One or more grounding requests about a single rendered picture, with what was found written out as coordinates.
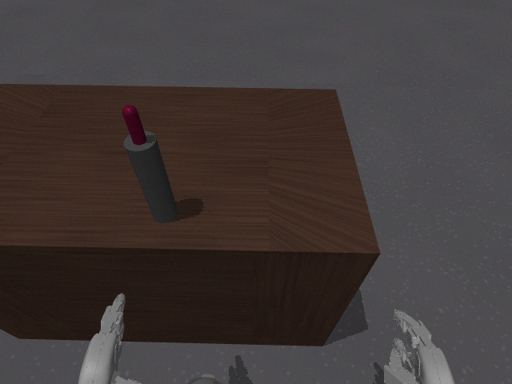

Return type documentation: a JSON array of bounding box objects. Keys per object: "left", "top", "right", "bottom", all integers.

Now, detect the left robot hand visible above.
[{"left": 78, "top": 294, "right": 142, "bottom": 384}]

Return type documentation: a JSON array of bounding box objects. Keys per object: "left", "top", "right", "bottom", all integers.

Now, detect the right robot hand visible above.
[{"left": 384, "top": 309, "right": 455, "bottom": 384}]

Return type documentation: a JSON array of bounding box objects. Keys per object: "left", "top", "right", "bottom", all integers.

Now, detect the bottle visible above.
[{"left": 122, "top": 105, "right": 178, "bottom": 223}]

